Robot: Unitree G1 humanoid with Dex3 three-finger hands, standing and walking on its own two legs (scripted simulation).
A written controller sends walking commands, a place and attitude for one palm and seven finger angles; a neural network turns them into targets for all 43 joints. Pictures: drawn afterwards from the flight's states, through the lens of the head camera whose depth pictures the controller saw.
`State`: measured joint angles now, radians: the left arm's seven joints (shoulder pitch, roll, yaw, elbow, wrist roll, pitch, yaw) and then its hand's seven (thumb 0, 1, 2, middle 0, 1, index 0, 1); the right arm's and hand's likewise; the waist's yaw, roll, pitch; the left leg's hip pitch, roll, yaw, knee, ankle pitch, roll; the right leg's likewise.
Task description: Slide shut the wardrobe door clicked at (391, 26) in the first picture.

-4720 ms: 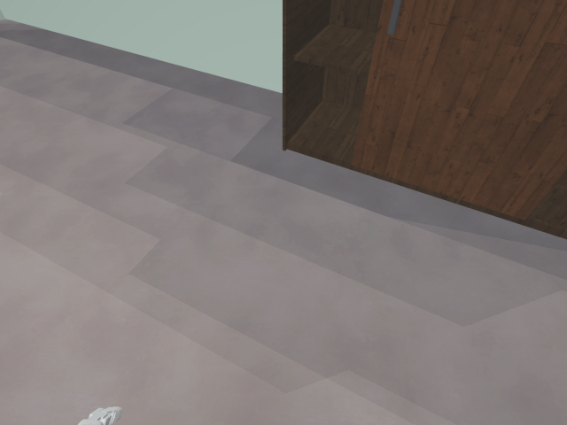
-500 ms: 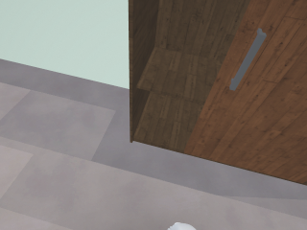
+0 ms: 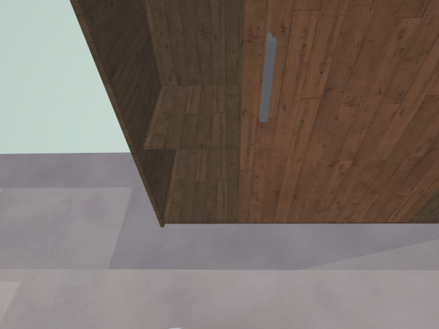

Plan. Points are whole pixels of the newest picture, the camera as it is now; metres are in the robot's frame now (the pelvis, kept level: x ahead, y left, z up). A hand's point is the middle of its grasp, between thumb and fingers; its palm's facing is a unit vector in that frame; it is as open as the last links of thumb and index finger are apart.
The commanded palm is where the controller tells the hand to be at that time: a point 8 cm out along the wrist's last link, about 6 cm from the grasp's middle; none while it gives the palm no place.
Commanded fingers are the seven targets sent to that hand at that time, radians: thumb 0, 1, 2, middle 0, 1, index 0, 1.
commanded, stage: take the last steps up to it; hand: right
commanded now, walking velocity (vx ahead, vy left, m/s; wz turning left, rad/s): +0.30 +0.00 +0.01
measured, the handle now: (266, 80) +0.71 -0.11 +0.09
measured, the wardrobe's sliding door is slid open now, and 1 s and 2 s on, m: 0.39 0.39 0.39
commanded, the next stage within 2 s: come to a stop and stand still in 0.50 s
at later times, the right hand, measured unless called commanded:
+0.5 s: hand (290, 288) +0.25 -0.14 -0.17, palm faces +0.02 +0.98 -0.20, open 7.4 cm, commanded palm none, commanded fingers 0.00 -0.90 -0.90 0.20 0.30 0.20 0.30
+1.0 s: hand (309, 308) +0.21 -0.18 -0.18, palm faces +0.02 +0.98 -0.20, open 7.4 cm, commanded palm none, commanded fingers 0.00 -0.90 -0.90 0.20 0.30 0.20 0.30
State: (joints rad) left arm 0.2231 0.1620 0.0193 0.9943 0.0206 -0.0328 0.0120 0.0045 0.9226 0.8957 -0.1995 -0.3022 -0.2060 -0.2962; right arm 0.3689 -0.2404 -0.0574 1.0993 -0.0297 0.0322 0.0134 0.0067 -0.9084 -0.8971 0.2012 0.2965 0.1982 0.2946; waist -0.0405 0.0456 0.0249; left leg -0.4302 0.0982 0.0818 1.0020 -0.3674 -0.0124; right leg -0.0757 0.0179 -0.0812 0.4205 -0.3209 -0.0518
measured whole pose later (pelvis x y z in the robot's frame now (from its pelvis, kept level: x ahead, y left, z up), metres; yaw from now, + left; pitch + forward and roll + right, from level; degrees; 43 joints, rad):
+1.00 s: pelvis +0.21 +0.00 +0.00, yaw +2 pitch -1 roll -1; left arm 0.11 0.13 0.03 1.04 0.02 0.01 0.04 0.01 0.93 0.90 -0.20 -0.30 -0.21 -0.30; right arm 0.26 -0.18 -0.04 1.07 -0.02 0.05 -0.02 0.00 -0.91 -0.90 0.20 0.30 0.20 0.29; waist -0.03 0.04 0.10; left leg -0.30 0.03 0.05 0.76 -0.47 -0.01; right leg -0.28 -0.04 -0.13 0.46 -0.17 -0.02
